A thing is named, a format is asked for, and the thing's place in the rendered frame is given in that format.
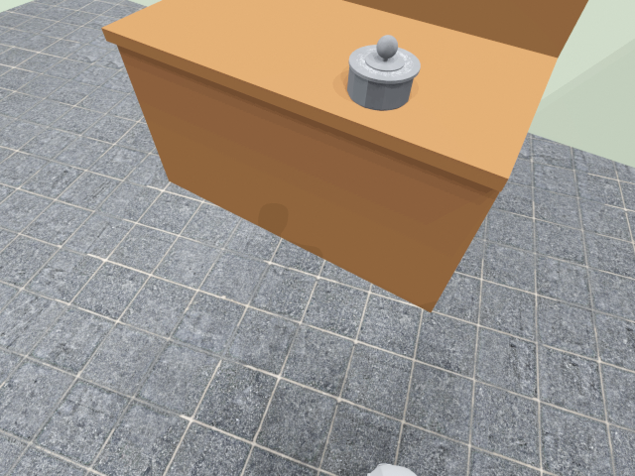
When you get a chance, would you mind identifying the pot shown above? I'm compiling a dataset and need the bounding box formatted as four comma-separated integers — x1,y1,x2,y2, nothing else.
347,68,414,111

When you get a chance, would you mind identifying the knob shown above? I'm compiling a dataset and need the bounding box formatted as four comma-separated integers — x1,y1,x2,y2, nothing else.
376,35,398,59

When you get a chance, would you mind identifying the table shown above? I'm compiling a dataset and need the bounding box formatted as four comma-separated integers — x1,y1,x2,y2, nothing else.
101,0,588,312

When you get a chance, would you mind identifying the lid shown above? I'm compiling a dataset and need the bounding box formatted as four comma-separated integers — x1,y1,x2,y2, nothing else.
348,45,421,84

